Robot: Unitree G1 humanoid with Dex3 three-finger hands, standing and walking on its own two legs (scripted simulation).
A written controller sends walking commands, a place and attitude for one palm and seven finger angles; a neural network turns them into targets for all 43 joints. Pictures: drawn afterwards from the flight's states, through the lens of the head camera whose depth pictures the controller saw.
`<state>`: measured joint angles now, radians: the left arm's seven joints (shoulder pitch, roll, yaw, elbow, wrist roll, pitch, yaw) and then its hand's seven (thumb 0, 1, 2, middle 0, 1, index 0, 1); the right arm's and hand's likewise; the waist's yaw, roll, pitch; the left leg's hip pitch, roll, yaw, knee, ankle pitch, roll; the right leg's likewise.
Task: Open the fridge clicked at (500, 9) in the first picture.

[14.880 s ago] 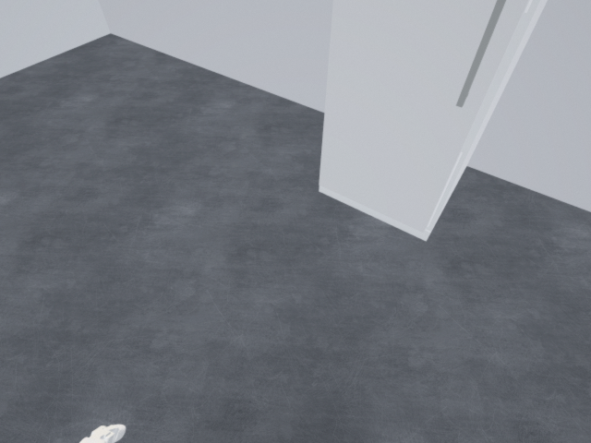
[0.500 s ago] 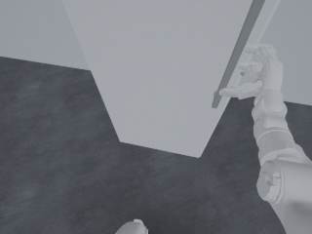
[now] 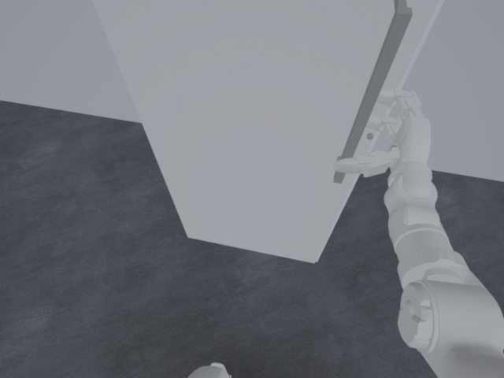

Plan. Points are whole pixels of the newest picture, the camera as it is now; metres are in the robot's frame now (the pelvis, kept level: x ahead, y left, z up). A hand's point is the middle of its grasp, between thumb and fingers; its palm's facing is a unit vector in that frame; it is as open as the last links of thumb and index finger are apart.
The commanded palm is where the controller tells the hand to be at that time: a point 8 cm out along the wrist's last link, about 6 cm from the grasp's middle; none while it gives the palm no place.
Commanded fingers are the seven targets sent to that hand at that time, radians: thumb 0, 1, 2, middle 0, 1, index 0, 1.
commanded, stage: slide the fingers in behind the handle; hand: right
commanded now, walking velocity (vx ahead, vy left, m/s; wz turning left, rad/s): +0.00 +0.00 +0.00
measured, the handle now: (361, 110) +0.54 -0.09 +0.12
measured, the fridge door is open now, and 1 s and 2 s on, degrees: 0 0 0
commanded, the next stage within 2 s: grip the handle and tug to test in 1.28 s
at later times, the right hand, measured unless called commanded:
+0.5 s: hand (353, 132) +0.49 -0.08 +0.11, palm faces +0.04 +1.00 +0.00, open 13.9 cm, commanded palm +0.46 -0.13 +0.12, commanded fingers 0.00 0.50 -0.30 0.30 1.20 0.30 1.20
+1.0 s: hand (343, 132) +0.48 -0.06 +0.12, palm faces +0.04 +1.00 +0.00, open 14.0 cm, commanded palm +0.45 -0.12 +0.12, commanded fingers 0.00 0.50 -0.30 0.30 1.20 0.30 1.20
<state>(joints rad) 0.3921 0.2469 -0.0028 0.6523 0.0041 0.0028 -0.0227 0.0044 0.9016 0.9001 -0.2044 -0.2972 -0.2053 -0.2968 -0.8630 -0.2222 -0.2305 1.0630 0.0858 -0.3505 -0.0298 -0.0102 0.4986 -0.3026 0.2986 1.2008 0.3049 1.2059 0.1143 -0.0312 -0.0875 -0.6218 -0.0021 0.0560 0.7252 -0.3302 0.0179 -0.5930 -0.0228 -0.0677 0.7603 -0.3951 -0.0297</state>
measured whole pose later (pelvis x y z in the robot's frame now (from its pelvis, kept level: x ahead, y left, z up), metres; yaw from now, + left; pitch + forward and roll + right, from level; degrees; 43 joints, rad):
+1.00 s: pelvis +0.00 +0.01 +0.00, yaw +0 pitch +13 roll +0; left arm 0.38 0.25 0.01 0.67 0.02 0.00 -0.03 0.00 0.90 0.90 -0.20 -0.30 -0.20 -0.30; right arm -0.87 -0.16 -0.19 1.05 0.06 -0.35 -0.12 -0.01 0.50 -0.30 0.30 1.20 0.29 1.21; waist 0.12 -0.04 -0.08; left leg -0.61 -0.01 0.06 0.72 -0.33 0.03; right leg -0.57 -0.03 -0.06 0.73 -0.38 -0.01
